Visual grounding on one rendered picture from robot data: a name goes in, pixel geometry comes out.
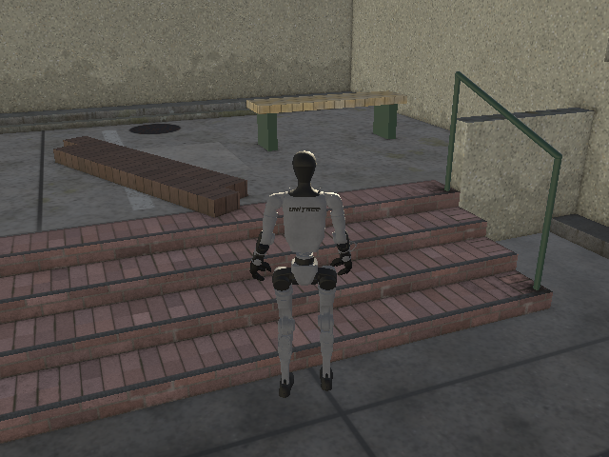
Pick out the robot left thigh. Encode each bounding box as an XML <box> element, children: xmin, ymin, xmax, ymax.
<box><xmin>272</xmin><ymin>267</ymin><xmax>295</xmax><ymax>335</ymax></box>

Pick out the robot left upper arm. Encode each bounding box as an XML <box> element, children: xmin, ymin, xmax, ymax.
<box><xmin>260</xmin><ymin>192</ymin><xmax>285</xmax><ymax>246</ymax></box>

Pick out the robot left shin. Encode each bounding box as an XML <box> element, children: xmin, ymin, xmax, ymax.
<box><xmin>278</xmin><ymin>318</ymin><xmax>293</xmax><ymax>385</ymax></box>

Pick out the robot left forearm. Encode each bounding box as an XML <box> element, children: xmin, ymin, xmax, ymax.
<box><xmin>251</xmin><ymin>231</ymin><xmax>269</xmax><ymax>266</ymax></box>

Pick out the robot left hand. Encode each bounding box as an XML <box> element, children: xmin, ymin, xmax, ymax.
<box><xmin>250</xmin><ymin>261</ymin><xmax>271</xmax><ymax>281</ymax></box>

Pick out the robot right upper arm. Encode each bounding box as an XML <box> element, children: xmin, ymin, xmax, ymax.
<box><xmin>324</xmin><ymin>192</ymin><xmax>347</xmax><ymax>245</ymax></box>

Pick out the robot right forearm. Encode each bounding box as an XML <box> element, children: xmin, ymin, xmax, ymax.
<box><xmin>337</xmin><ymin>231</ymin><xmax>351</xmax><ymax>262</ymax></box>

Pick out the robot right hand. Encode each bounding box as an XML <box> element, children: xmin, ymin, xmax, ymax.
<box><xmin>330</xmin><ymin>258</ymin><xmax>352</xmax><ymax>275</ymax></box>

